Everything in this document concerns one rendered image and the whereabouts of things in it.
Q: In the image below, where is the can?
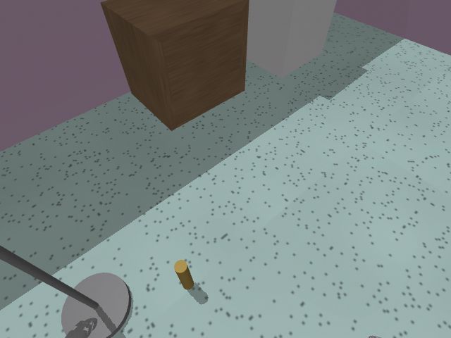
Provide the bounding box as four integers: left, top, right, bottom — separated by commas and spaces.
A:
174, 260, 194, 290

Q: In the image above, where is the floor lamp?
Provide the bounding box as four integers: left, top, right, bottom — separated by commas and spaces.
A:
0, 246, 131, 338

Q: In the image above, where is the left robot hand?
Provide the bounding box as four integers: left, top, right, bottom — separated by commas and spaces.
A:
65, 318, 97, 338

